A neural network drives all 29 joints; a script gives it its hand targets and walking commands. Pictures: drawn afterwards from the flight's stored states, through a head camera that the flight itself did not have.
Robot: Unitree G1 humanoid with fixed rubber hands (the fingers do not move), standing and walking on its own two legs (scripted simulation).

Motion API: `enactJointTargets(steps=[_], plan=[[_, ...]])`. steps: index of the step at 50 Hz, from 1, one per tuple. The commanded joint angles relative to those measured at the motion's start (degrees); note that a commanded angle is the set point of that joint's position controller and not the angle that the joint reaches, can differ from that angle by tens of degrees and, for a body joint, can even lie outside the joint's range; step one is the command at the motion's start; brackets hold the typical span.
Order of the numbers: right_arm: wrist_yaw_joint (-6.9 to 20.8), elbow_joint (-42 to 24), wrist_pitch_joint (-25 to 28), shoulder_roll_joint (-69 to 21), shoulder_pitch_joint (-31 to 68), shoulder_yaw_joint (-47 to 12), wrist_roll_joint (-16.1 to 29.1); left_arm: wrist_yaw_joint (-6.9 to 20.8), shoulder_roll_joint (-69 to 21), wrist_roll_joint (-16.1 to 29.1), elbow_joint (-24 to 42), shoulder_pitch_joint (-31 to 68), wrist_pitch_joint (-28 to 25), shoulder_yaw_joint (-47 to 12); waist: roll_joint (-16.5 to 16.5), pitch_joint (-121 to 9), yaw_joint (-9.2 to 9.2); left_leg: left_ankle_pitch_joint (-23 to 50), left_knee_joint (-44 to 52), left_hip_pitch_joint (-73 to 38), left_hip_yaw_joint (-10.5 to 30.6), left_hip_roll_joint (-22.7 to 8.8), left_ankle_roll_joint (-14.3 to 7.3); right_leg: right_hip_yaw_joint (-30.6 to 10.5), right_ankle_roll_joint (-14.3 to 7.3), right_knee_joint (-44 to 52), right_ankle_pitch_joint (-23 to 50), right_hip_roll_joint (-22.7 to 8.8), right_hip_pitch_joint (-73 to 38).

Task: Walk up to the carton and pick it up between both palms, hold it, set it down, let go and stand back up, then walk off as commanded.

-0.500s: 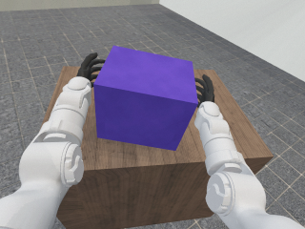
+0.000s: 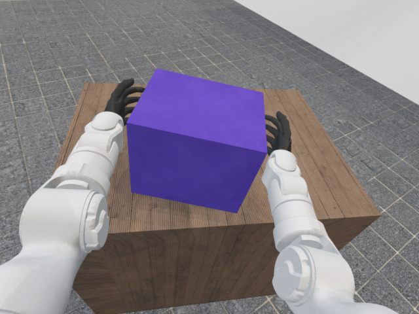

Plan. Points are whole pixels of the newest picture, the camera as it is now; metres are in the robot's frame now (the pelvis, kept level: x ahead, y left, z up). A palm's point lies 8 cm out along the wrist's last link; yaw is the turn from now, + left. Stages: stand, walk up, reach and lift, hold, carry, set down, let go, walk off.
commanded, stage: set down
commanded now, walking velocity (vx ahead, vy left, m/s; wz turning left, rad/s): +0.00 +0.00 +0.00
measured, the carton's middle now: (197, 142) +0.46 -0.03 +0.09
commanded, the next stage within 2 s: none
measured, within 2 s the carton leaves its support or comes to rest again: rests again in 1.28 s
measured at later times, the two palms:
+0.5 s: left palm (118, 127) +0.48 +0.13 +0.12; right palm (271, 163) +0.39 -0.18 +0.09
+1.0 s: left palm (123, 134) +0.48 +0.12 +0.10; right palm (273, 166) +0.39 -0.19 +0.09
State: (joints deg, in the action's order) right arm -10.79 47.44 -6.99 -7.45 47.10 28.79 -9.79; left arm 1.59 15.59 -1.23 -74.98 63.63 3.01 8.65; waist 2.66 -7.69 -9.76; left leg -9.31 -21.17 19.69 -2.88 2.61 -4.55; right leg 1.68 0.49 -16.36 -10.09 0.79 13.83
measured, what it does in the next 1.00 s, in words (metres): stands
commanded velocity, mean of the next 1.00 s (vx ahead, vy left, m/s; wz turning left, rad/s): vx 0.00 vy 0.00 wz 0.00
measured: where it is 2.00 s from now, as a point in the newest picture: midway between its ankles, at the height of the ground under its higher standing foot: outside the picture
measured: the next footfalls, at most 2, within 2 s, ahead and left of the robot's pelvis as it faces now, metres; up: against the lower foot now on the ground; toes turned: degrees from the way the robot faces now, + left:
none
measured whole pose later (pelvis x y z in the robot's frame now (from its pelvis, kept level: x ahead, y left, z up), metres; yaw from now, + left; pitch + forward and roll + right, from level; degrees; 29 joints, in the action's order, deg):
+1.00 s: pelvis -0.01 +0.00 -0.01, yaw -1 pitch +15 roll -2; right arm -9.5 51.0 0.2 -9.8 49.4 35.8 -17.7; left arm 3.8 17.5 -2.7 -84.1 67.6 -4.5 11.0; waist 2.4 -8.9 -10.6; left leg -9.8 -25.9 31.7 -3.7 1.8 -4.7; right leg 1.3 0.6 -21.8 -10.6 1.3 26.4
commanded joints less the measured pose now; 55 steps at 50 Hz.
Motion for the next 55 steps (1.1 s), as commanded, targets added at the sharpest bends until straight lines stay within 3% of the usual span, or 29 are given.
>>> enactJointTargets(steps=[1,5,9,13,18,21,23,31,34,35,39,44,51,55], plan=[[9.2,-12.8,5.9,-25.9,55.4,-20.5,1.5,10.9,-35.3,0.5,11.8,45.8,-3.6,-4.3,-10.8,-45.1,-0.37,28.7,-2.0,-28.7,3.7,-3.9,7.8,0.1,0.1,-3.5,30.9,0.0,-9.2],[9.5,-10.4,5.2,-25.4,53.7,-17.8,0.0,11.5,-33.4,-0.7,10.2,47.0,-4.0,-2.1,-11.8,-43.1,-0.48,27.2,-1.5,-28.3,3.5,-4.1,7.9,0.5,-0.1,-3.4,27.7,0.0,-8.0],[10.0,-9.3,4.5,-26.4,53.0,-15.9,-1.9,12.1,-30.5,-1.5,7.1,47.5,-4.5,0.8,-10.4,-42.0,0.46,24.7,-0.7,-26.2,2.7,-3.9,7.0,0.4,0.0,-3.7,27.8,-0.3,-9.2],[10.7,-9.6,4.6,-26.2,52.1,-14.8,-3.4,12.2,-30.0,-2.0,6.8,47.4,-5.2,1.3,-10.9,-42.8,0.05,26.1,-0.9,-27.3,2.7,-4.1,7.5,1.1,-0.2,-3.9,27.2,0.0,-8.4],[11.4,-9.4,6.4,-27.8,51.2,-14.5,-5.5,11.6,-32.0,-0.9,8.4,48.6,-7.2,-0.7,-12.3,-49.0,-0.37,33.3,-3.5,-33.0,3.2,-5.1,8.3,2.5,-0.4,-4.0,27.3,0.4,-1.6],[11.3,-8.2,7.3,-27.7,50.3,-13.5,-7.2,11.4,-32.6,-0.5,7.8,48.8,-8.2,-1.6,-11.6,-50.5,-1.66,35.6,-4.7,-34.9,3.7,-5.7,8.3,3.1,-0.5,-3.9,26.8,0.8,1.5],[11.3,-8.2,8.4,-27.7,50.6,-13.3,-7.2,11.3,-33.4,-0.1,7.6,49.1,-8.7,-2.5,-12.8,-52.2,-1.96,39.0,-5.9,-36.9,4.5,-6.6,8.6,3.4,-0.8,-3.8,25.7,1.0,4.4],[11.0,-6.5,11.6,-27.4,50.2,-13.4,-8.1,10.9,-33.3,0.3,6.9,48.0,-11.0,-3.8,-14.2,-56.4,-1.94,45.3,-9.2,-38.2,5.5,-7.4,8.5,3.4,-0.6,-4.9,27.3,0.8,9.4],[10.4,-4.4,11.6,-25.3,48.8,-12.0,-8.4,11.2,-30.7,-0.5,6.1,48.7,-10.7,-3.0,-14.4,-53.1,-2.29,41.5,-9.0,-35.9,5.0,-6.9,8.6,3.3,-0.7,-4.9,26.7,0.3,8.7],[10.0,-4.5,11.5,-24.9,49.3,-11.5,-8.2,11.5,-29.7,-0.8,5.4,49.0,-10.4,-2.3,-13.8,-52.2,-2.35,37.3,-8.3,-33.1,4.3,-6.3,8.6,2.8,-0.7,-5.2,27.6,0.3,6.5],[9.5,-4.9,12.2,-24.6,49.5,-11.7,-7.6,11.7,-28.1,-1.6,4.4,48.0,-10.6,-1.5,-14.9,-54.7,-1.25,33.8,-8.2,-28.5,3.3,-5.1,8.9,2.2,-0.3,-7.0,32.5,-0.3,3.1],[8.9,-5.5,12.0,-21.4,48.9,-11.1,-7.6,11.5,-24.6,-1.5,5.1,48.2,-11.7,-1.0,-13.8,-56.1,-0.71,26.5,-7.4,-22.5,1.6,-3.6,8.4,1.3,0.2,-8.8,35.9,-0.8,-3.6],[8.4,-4.5,11.8,-18.9,48.2,-8.1,-9.2,10.7,-21.4,-1.7,6.7,50.4,-12.8,-0.2,-12.3,-55.2,-0.91,20.9,-6.2,-19.4,1.0,-3.1,7.4,1.3,0.0,-9.4,32.0,-1.1,-4.2],[7.5,-4.6,12.1,-10.3,47.1,-5.7,-8.7,8.9,-14.1,-0.8,7.5,51.0,-12.8,0.6,-13.3,-55.7,-1.14,22.2,-7.0,-21.0,0.9,-3.4,8.0,2.0,-0.7,-9.5,28.7,-0.7,-1.6]])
